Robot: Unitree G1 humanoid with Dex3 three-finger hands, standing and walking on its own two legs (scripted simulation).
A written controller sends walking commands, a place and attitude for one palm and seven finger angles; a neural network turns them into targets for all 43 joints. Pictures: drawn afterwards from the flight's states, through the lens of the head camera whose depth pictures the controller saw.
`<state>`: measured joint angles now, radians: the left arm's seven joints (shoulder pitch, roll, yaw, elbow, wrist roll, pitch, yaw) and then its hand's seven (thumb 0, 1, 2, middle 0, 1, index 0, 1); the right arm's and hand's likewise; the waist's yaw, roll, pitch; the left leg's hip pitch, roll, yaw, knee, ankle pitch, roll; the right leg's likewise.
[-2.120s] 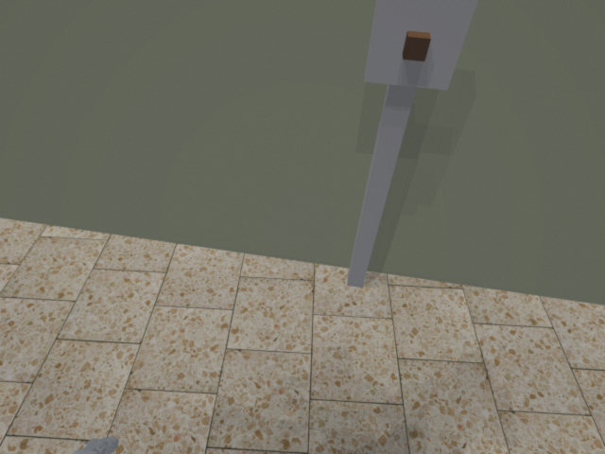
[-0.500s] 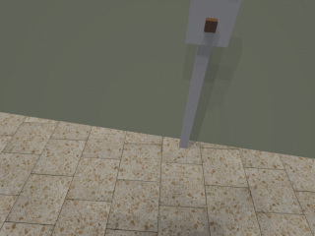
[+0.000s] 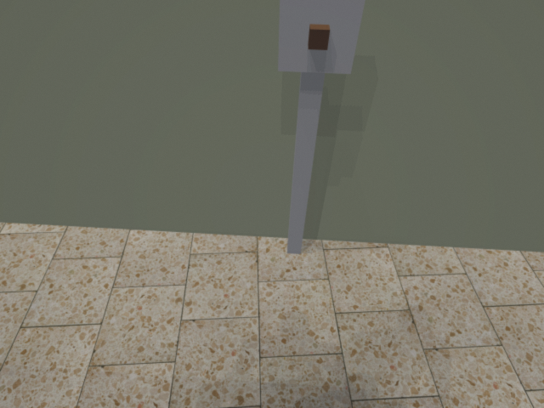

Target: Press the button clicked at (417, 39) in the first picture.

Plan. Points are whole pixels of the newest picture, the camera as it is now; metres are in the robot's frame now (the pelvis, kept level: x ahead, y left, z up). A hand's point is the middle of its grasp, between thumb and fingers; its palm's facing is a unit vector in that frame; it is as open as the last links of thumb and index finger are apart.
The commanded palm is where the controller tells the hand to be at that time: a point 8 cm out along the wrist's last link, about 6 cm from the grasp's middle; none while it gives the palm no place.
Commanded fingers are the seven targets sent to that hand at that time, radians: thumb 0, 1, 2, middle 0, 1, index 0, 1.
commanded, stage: take the last steps up to it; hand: left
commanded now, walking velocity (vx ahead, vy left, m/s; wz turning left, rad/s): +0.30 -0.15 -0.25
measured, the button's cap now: (318, 36) +0.83 -0.05 +0.18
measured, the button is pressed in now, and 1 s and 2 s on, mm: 0 0 0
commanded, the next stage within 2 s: come to a stop and stand still in 0.80 s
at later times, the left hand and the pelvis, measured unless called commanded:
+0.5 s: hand out of the picture +0.08 +0.12 -0.19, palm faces +0.02 -0.99 -0.11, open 7.4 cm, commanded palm none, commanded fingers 0.00 0.90 0.90 -0.20 -0.30 -0.20 -0.30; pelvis +0.15 -0.04 -0.01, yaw -4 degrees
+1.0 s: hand (264, 260) +0.46 +0.05 -0.18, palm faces -0.19 -0.96 -0.21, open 7.4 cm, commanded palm none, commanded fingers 0.00 0.90 0.90 -0.20 -0.30 -0.20 -0.30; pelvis +0.33 -0.12 -0.01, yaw -7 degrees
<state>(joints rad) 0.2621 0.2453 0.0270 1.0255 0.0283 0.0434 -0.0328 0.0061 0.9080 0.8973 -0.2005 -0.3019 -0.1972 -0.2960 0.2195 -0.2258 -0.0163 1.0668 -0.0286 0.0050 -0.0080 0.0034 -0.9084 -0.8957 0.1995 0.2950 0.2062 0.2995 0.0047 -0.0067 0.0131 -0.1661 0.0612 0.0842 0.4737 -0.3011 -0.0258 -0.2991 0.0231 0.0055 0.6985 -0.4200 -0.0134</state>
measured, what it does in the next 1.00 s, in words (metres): walks ahead: left foot, then right foot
